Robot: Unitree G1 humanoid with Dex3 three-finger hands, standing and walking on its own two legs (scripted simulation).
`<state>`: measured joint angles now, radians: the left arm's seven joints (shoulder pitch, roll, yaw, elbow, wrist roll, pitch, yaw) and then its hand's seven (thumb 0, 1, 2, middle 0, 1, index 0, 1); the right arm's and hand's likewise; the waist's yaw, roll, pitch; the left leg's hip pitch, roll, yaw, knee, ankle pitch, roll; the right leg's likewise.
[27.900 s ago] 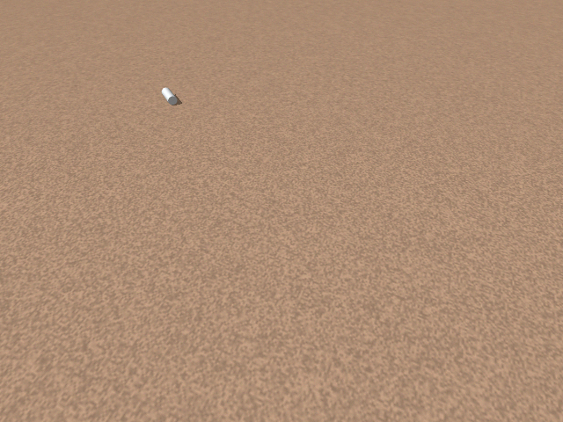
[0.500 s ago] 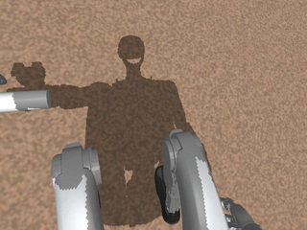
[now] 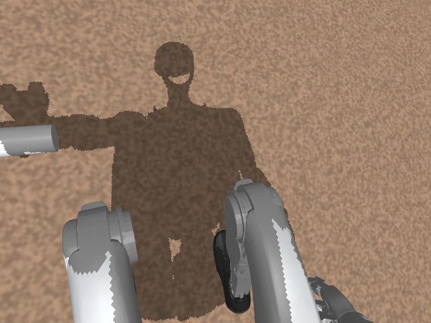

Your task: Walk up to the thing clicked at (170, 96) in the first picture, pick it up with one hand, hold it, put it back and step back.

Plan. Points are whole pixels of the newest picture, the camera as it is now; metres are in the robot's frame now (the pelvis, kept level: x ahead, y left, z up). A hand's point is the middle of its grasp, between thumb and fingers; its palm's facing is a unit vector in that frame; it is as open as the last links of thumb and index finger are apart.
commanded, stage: rise first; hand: left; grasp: from above
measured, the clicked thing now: (19, 141) +0.47 +0.35 -0.29
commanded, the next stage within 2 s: approach in 1.32 s
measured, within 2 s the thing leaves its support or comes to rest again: neither
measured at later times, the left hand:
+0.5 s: hand out of the picture +0.42 +0.38 -0.17, palm faces -0.46 -0.11 -0.88, open 14.1 cm
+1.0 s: hand out of the picture +0.42 +0.38 -0.16, palm faces -0.45 -0.10 -0.89, open 13.9 cm
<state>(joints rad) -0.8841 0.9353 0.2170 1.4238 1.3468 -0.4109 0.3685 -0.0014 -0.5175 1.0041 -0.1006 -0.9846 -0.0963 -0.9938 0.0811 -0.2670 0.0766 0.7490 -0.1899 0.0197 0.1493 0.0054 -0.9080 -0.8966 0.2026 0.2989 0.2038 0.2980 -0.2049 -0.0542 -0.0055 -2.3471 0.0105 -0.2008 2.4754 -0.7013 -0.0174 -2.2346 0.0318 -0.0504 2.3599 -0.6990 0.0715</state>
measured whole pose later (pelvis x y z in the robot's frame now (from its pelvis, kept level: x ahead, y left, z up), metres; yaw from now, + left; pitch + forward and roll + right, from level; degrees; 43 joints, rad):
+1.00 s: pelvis +0.00 +0.00 +0.00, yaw +0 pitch +31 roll -12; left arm -0.92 0.95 0.18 1.45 1.35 -0.40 0.35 0.00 -0.51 1.00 -0.13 -0.97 -0.13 -0.99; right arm 0.09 -0.27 0.10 0.73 -0.18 0.01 0.15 0.01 -0.91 -0.90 0.20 0.30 0.20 0.30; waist -0.22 -0.05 -0.01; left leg -2.35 0.00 -0.20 2.48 -0.69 0.00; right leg -2.23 0.03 -0.05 2.35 -0.69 0.07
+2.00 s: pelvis -0.01 +0.00 +0.00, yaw -1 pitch +33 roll -11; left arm -1.03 0.91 0.15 1.54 1.34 -0.26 0.38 0.00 -0.43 0.93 -0.21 -0.92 -0.21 -0.93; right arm 0.16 -0.29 0.16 0.68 -0.15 -0.01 0.14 0.01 -0.91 -0.89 0.20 0.30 0.20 0.30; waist -0.33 -0.02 0.02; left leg -2.36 0.01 -0.20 2.45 -0.68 -0.01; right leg -2.25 0.04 -0.05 2.33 -0.66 0.08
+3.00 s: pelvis +0.00 +0.01 -0.02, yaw -4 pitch +29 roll -14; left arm -1.03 1.09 0.18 1.66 1.37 -0.31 0.49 0.00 -0.53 1.01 -0.13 -0.93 -0.11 -0.96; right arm 0.12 -0.30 0.25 0.67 -0.25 -0.10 0.17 0.01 -0.91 -0.90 0.20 0.30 0.20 0.30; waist -0.37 -0.12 0.12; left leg -2.38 0.01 -0.26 2.56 -0.71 -0.01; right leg -2.25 0.06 -0.09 2.39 -0.68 0.08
